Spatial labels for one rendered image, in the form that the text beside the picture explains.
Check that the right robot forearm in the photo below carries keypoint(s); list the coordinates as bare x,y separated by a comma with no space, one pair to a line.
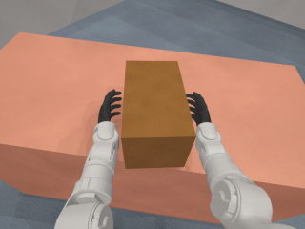
215,160

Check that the pedestal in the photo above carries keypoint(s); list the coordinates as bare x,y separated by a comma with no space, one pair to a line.
51,92

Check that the robot right hand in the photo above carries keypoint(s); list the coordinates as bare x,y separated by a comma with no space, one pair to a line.
201,112

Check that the right robot upper arm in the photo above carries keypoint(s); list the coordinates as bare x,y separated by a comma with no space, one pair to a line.
240,205

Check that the left robot upper arm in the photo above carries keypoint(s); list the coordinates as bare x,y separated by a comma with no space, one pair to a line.
93,215

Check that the left robot forearm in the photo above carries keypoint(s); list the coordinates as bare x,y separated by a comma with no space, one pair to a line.
95,184

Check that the carton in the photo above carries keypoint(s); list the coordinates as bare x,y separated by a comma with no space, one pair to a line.
157,127

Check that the robot left hand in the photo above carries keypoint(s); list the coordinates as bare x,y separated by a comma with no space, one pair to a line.
106,108

